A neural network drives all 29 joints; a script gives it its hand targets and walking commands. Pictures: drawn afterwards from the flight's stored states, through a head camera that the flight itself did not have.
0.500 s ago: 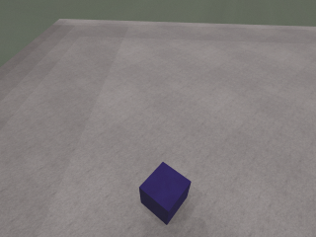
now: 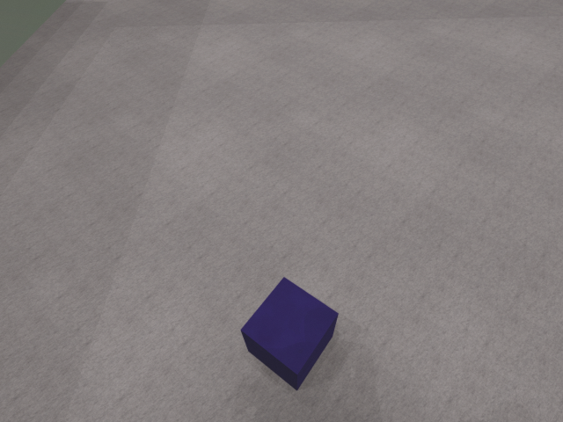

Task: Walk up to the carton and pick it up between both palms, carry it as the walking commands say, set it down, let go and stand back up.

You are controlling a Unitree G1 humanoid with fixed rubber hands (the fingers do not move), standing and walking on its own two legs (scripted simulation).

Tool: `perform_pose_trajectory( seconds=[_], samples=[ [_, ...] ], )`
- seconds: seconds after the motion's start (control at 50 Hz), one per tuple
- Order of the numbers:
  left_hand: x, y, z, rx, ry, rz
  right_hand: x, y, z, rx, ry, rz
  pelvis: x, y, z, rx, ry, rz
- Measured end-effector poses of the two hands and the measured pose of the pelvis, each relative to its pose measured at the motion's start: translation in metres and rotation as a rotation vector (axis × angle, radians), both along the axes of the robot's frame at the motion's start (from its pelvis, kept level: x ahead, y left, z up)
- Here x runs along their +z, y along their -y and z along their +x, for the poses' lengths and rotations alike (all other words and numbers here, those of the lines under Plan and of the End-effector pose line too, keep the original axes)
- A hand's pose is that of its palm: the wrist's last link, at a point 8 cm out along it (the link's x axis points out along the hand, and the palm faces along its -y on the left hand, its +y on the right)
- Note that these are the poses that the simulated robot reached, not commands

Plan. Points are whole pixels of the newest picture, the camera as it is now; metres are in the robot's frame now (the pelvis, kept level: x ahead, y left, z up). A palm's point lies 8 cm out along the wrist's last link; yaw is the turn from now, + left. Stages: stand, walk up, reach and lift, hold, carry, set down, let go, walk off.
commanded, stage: walk up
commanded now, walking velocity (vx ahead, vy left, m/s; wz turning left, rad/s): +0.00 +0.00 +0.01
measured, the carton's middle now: (290, 333) +0.46 +0.00 -0.66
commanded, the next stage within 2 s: none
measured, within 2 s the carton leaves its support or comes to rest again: neither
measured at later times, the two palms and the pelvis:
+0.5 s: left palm out of the picture +0.01 +0.25 -0.13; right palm out of the picture -0.03 -0.23 -0.13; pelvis -0.03 +0.00 +0.01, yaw -1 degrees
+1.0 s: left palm out of the picture -0.04 +0.23 -0.13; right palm out of the picture -0.07 -0.22 -0.13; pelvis -0.05 +0.01 +0.01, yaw -2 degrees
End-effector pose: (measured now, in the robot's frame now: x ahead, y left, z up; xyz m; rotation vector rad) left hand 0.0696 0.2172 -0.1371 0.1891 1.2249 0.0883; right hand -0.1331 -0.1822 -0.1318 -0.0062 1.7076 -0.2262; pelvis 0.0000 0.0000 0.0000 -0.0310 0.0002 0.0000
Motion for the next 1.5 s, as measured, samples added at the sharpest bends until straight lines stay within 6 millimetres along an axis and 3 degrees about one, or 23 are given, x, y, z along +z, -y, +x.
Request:
perform_pose_trajectory(
  seconds=[0.08, 0.16, 0.32, 0.4, 0.48, 0.56, 0.7, 0.84, 0.94, 1.02, 1.16, 1.26, 1.3, 1.4, 1.44, 1.5],
  samples=[
    [0.011, -0.002, -0.027, 0.057, -0.042, 0.027, -0.011, 0.015, 0.048, 0.084, 0.079, 0.007, 0.006, -0.002, 0.003, 0.007, 0.015, 0.016],
    [0.008, -0.007, -0.052, 0.1, -0.084, 0.02, -0.015, 0.022, 0.086, 0.129, 0.168, -0.021, 0.007, -0.008, 0.002, 0.008, 0.027, 0.01],
    [-0.006, -0.03, -0.069, 0.113, -0.141, 0.008, -0.002, 0.017, 0.113, 0.121, 0.315, -0.095, 0.006, -0.02, -0.01, -0.01, 0.031, 0.007],
    [0.001, -0.039, -0.065, 0.08, -0.135, 0.028, 0.012, 0.033, 0.11, 0.116, 0.339, -0.149, 0.013, -0.014, -0.024, -0.007, 0.007, -0.015],
    [0.007, -0.032, -0.061, 0.08, -0.085, 0.038, 0.008, 0.047, 0.105, 0.136, 0.313, -0.141, 0.013, -0.007, -0.031, -0.009, -0.014, 0.01],
    [0.009, -0.014, -0.077, 0.073, -0.087, 0.059, -0.007, 0.056, 0.096, 0.116, 0.31, -0.097, 0.008, 0.005, -0.038, -0.018, -0.005, 0.037],
    [0.017, 0.012, -0.101, 0.081, -0.101, 0.026, -0.014, 0.051, 0.079, 0.113, 0.277, -0.036, 0.012, 0.008, -0.041, -0.001, 0.012, 0.027],
    [0.014, 0.01, -0.113, 0.099, -0.11, 0.01, -0.008, 0.042, 0.067, 0.1, 0.259, -0.033, 0.015, 0.008, -0.045, -0.009, 0.025, 0.038],
    [0.005, -0.009, -0.116, 0.095, -0.114, 0.028, -0.006, 0.047, 0.067, 0.09, 0.293, -0.096, 0.007, -0.001, -0.054, -0.024, 0.018, 0.018],
    [0.001, -0.019, -0.11, 0.079, -0.101, 0.016, 0.0, 0.035, 0.065, 0.078, 0.306, -0.104, 0.008, -0.01, -0.055, -0.039, 0.012, 0.032],
    [0.004, -0.03, -0.077, -0.03, -0.041, 0.03, 0.0, 0.035, 0.051, 0.025, 0.338, -0.15, 0.006, -0.014, -0.069, -0.117, -0.007, 0.04],
    [0.012, -0.02, -0.064, -0.088, 0.004, 0.053, -0.012, 0.05, 0.038, -0.023, 0.338, -0.141, 0.002, -0.005, -0.073, -0.17, -0.01, 0.053],
    [0.011, -0.021, -0.075, -0.086, -0.016, 0.094, -0.022, 0.06, 0.035, -0.017, 0.335, -0.129, -0.005, -0.002, -0.073, -0.184, -0.013, 0.07],
    [0.038, -0.042, -0.129, -0.048, -0.19, 0.168, -0.012, 0.069, 0.066, -0.049, 0.439, -0.103, 0.012, -0.008, -0.062, -0.226, -0.009, 0.091],
    [0.049, -0.051, -0.136, -0.047, -0.223, 0.187, -0.006, 0.068, 0.08, -0.055, 0.475, -0.097, 0.017, -0.012, -0.057, -0.246, -0.01, 0.101],
    [0.058, -0.066, -0.132, -0.069, -0.239, 0.208, -0.003, 0.059, 0.096, -0.067, 0.493, -0.088, 0.021, -0.022, -0.049, -0.271, -0.01, 0.113]
  ],
)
